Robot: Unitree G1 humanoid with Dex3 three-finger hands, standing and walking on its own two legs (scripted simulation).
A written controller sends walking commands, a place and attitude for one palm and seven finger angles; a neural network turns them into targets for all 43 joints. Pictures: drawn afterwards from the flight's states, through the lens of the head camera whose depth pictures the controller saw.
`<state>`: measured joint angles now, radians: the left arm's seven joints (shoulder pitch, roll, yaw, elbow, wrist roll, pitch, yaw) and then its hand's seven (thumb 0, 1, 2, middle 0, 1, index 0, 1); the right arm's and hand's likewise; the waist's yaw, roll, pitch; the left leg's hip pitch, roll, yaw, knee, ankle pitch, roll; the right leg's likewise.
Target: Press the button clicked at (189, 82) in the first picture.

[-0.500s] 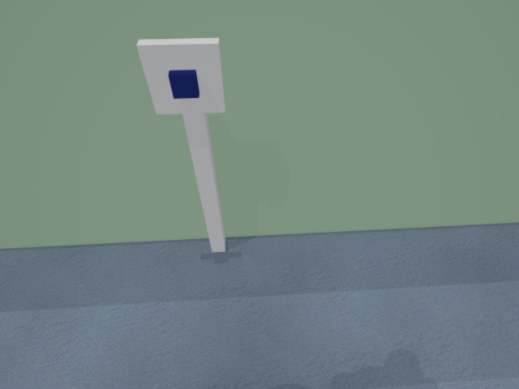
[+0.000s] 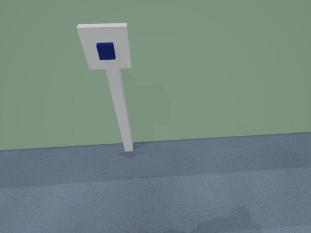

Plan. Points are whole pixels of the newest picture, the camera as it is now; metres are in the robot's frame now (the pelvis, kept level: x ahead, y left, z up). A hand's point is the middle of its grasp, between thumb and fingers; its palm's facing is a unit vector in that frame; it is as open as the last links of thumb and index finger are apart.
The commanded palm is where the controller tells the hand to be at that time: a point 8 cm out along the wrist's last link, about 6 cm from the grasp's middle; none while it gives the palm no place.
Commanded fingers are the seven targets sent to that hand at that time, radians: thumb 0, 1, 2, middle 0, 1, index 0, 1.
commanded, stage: look at it before walking up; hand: left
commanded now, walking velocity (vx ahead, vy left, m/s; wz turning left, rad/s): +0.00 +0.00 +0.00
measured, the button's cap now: (106, 50) +0.73 +0.24 +0.08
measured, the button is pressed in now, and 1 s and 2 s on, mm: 0 0 0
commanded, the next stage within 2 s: turn to face it in 0.64 s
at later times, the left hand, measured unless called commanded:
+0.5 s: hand out of the picture +0.06 +0.23 -0.16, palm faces -0.01 -0.95 -0.30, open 7.4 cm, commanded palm none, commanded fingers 0.00 0.90 0.90 -0.20 -0.30 -0.20 -0.30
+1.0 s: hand out of the picture +0.05 +0.24 -0.17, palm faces +0.02 -0.95 -0.30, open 7.4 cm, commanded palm none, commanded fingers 0.00 0.90 0.90 -0.20 -0.30 -0.20 -0.30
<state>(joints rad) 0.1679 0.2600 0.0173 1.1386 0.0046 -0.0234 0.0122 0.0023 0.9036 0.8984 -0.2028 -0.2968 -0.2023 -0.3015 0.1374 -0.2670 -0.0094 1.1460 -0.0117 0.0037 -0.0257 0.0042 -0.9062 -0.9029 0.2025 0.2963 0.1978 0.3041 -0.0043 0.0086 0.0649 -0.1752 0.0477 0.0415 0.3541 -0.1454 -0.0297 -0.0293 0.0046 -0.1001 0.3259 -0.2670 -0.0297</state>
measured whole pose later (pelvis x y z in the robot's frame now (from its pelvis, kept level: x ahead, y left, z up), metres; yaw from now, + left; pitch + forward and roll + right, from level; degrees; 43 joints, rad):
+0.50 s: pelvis +0.00 +0.00 +0.00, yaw +0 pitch -2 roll +0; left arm 0.15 0.29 0.01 1.14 0.00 -0.02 0.01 0.00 0.90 0.90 -0.20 -0.30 -0.20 -0.30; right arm 0.12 -0.29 0.00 1.15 -0.01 0.00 -0.02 0.00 -0.91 -0.90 0.20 0.30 0.20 0.30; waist 0.00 0.01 0.06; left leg -0.15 0.04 0.05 0.32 -0.14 -0.02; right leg 0.00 0.00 -0.09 0.29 -0.25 -0.02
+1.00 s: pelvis +0.00 +0.01 +0.00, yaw +2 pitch -2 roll +0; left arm 0.14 0.28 0.02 1.12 0.00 -0.01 0.02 0.00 0.90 0.90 -0.20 -0.30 -0.20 -0.30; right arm 0.14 -0.28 -0.01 1.13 -0.01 0.02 -0.02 0.00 -0.91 -0.90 0.20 0.30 0.20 0.30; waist -0.01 0.01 0.07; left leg -0.19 0.02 0.02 0.37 -0.15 -0.02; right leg -0.04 -0.02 -0.12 0.36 -0.28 -0.02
